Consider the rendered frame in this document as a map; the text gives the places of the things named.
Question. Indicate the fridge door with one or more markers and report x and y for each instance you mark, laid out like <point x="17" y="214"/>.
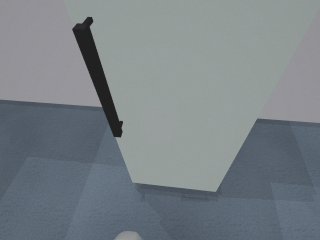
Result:
<point x="189" y="78"/>

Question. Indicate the handle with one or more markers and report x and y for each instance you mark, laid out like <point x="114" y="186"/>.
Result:
<point x="85" y="41"/>

